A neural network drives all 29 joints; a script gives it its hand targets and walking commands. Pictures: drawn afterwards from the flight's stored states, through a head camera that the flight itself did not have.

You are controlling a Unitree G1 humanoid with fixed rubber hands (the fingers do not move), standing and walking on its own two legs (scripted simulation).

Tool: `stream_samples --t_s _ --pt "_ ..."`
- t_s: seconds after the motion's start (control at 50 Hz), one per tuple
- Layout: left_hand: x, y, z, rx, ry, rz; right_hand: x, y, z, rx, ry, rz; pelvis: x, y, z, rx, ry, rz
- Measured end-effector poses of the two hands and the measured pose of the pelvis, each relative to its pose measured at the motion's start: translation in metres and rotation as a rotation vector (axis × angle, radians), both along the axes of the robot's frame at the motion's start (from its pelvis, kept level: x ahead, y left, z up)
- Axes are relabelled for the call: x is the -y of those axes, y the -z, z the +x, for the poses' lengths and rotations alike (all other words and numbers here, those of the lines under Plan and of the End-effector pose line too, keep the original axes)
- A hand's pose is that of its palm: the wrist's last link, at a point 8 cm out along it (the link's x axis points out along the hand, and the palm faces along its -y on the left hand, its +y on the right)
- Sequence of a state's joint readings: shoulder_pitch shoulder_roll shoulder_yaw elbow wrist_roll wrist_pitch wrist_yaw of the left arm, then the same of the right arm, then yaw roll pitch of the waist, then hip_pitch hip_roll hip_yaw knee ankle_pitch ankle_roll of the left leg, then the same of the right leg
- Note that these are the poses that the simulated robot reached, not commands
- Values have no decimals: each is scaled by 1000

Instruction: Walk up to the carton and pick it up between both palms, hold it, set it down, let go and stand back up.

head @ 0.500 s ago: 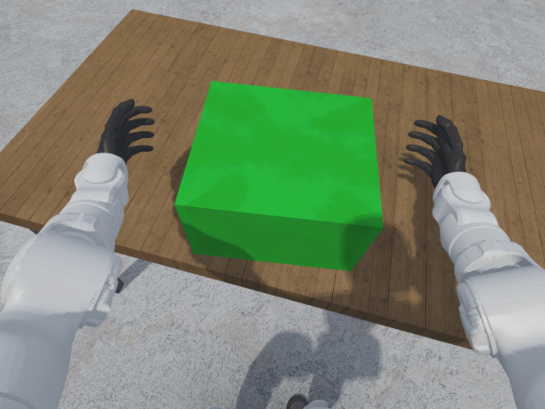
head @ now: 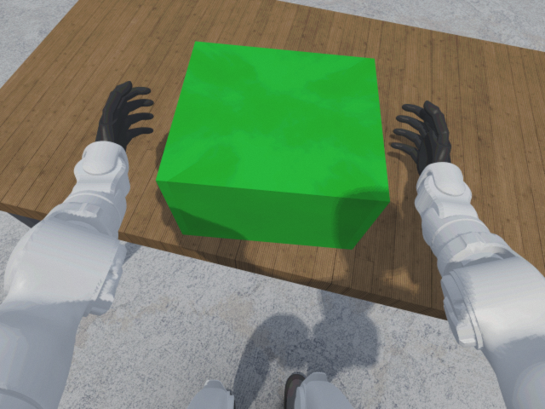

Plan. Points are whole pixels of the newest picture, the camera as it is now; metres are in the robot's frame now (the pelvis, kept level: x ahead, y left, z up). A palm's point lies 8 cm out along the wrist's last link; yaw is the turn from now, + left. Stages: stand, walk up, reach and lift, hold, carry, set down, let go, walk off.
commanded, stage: reach and lift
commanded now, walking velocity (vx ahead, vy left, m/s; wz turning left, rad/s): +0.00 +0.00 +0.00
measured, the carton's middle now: (276, 148) +0.51 +0.00 +0.02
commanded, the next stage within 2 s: none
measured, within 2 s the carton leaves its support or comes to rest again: neither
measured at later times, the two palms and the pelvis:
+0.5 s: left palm (142, 138) +0.48 +0.19 +0.06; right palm (405, 155) +0.47 -0.19 +0.06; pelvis +0.00 +0.00 +0.01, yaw +0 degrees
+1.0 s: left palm (143, 142) +0.47 +0.19 +0.06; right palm (405, 156) +0.47 -0.19 +0.06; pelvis +0.01 +0.00 +0.02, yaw +1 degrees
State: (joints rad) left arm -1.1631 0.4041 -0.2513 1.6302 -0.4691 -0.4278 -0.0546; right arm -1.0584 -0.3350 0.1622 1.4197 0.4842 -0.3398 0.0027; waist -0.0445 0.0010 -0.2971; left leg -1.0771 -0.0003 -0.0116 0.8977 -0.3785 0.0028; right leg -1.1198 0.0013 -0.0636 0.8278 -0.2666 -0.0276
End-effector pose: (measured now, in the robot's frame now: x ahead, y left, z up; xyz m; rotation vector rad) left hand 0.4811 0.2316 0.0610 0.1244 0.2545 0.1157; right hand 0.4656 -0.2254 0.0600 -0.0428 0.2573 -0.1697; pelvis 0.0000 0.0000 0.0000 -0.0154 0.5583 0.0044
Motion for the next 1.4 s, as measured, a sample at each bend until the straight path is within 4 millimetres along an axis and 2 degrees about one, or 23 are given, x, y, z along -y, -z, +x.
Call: stream_samples --t_s 0.18,0.34,0.4,0.74,1.18,1.4 --pt "8 -13 0 7 24 16 -12 -9 0 5 -11 7 -4 -2 -3 21 -7 -5" --pt "33 -4 0 2 58 -17 -36 -5 2 -5 -41 17 -3 -5 -3 16 -11 2" --pt "41 0 1 -3 61 -34 -39 -3 2 -3 -22 21 -3 -7 -2 14 -8 3" --pt "40 -4 4 -5 45 -34 -40 -4 5 -3 0 16 0 -14 12 36 -11 0" --pt "43 -3 -10 10 51 -38 -41 -2 -1 12 1 18 -1 -18 5 52 -26 0" --pt "43 0 -13 12 47 -89 -43 -1 -7 34 0 3 -5 -33 10 102 -37 -4"
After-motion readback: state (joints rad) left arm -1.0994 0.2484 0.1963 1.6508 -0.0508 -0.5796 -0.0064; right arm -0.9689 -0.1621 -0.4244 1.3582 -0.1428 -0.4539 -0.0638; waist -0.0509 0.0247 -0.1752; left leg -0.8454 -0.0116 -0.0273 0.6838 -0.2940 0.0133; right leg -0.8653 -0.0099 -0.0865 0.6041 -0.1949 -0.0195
